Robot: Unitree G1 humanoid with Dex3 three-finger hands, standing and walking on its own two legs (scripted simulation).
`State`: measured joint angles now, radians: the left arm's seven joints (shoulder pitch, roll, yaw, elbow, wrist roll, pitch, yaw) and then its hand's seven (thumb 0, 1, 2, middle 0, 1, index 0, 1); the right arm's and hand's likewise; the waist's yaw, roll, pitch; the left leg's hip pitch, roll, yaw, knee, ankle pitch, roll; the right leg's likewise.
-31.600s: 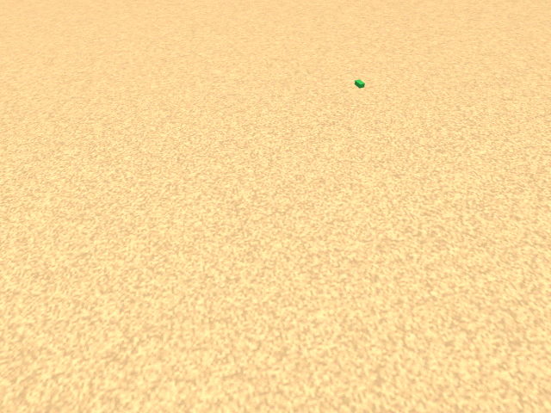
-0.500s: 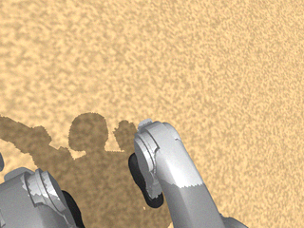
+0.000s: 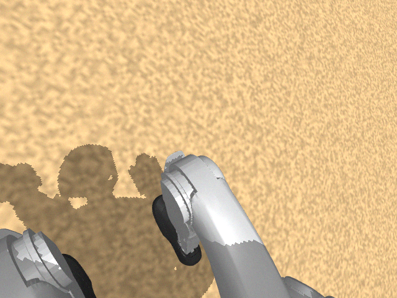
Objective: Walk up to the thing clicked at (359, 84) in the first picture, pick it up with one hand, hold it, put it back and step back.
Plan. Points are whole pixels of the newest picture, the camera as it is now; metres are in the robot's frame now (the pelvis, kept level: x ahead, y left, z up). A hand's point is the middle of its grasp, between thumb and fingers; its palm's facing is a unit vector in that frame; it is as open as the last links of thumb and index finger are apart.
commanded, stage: rest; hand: left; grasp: from above
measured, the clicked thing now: out of the picture +0.44 +0.33 -0.29
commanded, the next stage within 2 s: open in 0.22 s
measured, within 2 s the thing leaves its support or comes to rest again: neither
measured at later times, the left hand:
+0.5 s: hand out of the picture +0.44 +0.31 -0.25, palm faces -0.27 -0.34 -0.90, open 7.0 cm
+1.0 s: hand out of the picture +0.44 +0.32 -0.26, palm faces -0.26 -0.34 -0.90, open 11.3 cm
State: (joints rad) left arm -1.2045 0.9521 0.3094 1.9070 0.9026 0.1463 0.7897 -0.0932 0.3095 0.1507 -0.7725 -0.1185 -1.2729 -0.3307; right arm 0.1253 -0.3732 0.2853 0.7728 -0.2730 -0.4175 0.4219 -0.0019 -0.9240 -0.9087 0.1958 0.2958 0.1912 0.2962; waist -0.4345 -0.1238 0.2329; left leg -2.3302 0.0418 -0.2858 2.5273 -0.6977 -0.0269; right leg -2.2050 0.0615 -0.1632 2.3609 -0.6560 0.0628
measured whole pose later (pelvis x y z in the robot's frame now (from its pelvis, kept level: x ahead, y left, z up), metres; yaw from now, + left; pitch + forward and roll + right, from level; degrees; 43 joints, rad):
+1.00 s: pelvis -0.01 +0.00 +0.02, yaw -2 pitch +26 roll -16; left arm -1.21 1.00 0.21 1.82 0.82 0.19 0.75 0.00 -0.11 0.68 -0.50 -0.65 -0.48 -0.67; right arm 0.11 -0.39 0.35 0.68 -0.25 -0.41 0.38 0.00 -0.91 -0.90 0.20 0.30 0.19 0.30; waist -0.44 -0.17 0.28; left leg -2.30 0.05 -0.32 2.49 -0.69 -0.02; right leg -2.15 0.07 -0.19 2.29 -0.64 0.07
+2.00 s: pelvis +0.00 +0.00 +0.03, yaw +2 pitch +33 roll -11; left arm -0.94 0.67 0.01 1.31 0.93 0.23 0.40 0.00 -0.24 0.79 -0.31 -0.73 -0.30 -0.74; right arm 0.17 -0.33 0.14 0.74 -0.12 -0.24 0.34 0.00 -0.91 -0.90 0.20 0.30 0.19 0.30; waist -0.28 0.02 -0.03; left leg -2.30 0.06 -0.22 2.40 -0.70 -0.02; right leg -2.19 0.05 -0.12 2.27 -0.67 0.05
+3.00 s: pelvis +0.01 -0.01 +0.12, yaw +9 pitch +36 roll -6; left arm -0.55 0.50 0.07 0.78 0.58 0.10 0.07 0.00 0.63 1.01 -0.25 -0.48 -0.24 -0.49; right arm 0.21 -0.25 0.00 0.65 -0.03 -0.01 0.10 0.00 -0.90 -0.90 0.20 0.30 0.20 0.30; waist -0.13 0.06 -0.18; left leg -2.06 0.05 -0.10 2.10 -0.68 -0.01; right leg -2.00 0.01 -0.04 2.05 -0.69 0.03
